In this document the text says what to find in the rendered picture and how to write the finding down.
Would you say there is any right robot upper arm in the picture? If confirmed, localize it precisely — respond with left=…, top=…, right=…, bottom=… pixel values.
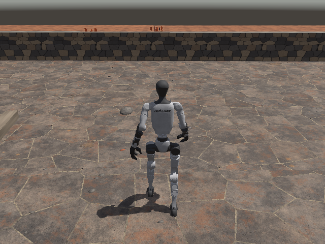
left=173, top=102, right=187, bottom=129

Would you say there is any robot right forearm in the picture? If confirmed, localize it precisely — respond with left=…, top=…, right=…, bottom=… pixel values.
left=181, top=122, right=188, bottom=137

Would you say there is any humanoid robot torso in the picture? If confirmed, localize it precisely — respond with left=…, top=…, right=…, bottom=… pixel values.
left=151, top=100, right=174, bottom=153

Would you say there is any robot left hand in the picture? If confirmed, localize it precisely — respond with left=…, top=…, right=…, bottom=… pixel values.
left=130, top=146, right=142, bottom=160

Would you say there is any robot right thigh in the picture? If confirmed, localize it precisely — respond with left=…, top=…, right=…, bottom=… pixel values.
left=170, top=142, right=180, bottom=183

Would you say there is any robot left forearm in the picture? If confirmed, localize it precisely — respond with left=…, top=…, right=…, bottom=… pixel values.
left=132, top=124, right=143, bottom=148

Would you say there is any robot right hand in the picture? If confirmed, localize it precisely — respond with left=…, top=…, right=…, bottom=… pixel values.
left=177, top=134, right=188, bottom=142

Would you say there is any left robot upper arm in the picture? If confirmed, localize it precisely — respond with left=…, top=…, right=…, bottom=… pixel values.
left=138, top=102, right=152, bottom=131

